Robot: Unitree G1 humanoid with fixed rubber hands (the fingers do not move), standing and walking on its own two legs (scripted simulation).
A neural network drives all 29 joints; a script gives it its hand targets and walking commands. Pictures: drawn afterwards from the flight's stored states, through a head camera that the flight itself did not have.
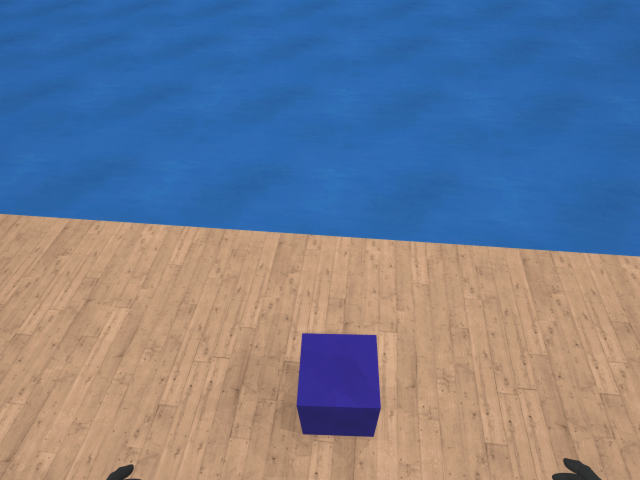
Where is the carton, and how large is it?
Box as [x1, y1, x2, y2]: [297, 333, 380, 436]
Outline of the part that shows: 302,333 297,409 303,433 373,436 380,409 375,335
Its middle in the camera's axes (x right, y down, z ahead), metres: +0.06 +0.42 +1.13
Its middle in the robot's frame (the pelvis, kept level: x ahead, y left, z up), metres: +0.48 -0.01 -0.66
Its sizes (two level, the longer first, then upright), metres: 0.210 0.200 0.250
